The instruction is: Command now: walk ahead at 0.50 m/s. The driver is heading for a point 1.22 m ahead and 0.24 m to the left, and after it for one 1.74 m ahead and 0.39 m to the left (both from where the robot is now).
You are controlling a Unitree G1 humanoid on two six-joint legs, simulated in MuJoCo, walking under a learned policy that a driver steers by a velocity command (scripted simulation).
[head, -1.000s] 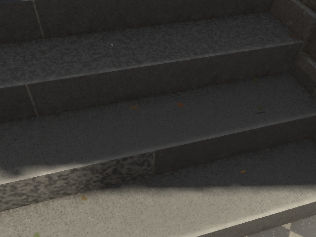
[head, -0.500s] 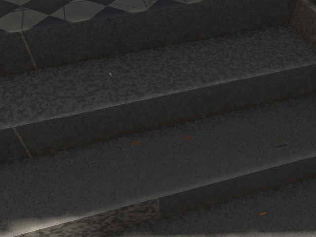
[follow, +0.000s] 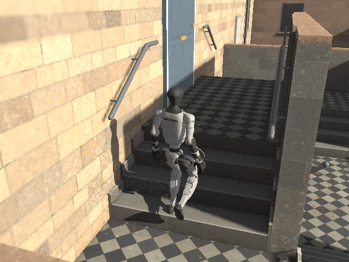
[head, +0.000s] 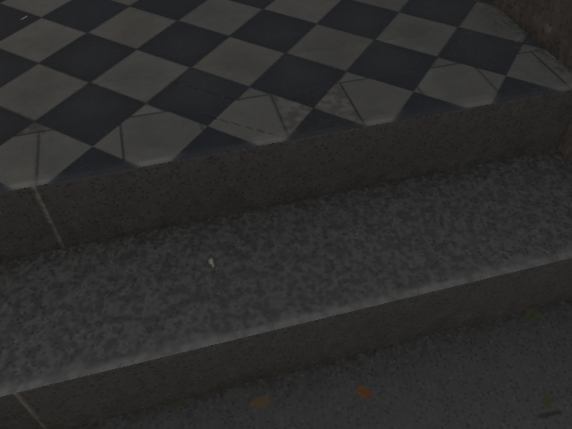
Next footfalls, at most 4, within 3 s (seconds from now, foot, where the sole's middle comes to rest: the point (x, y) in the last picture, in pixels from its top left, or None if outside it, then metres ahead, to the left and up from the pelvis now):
0.38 right None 0.43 -0.10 -0.53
0.92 left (273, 266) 0.68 0.07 -0.36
1.44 right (363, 83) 1.04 -0.12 -0.19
2.00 left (262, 28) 1.27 0.11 -0.19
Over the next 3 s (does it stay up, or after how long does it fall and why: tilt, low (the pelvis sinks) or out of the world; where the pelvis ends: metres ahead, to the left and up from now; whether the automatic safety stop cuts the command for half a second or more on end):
stays up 1.35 0.09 0.59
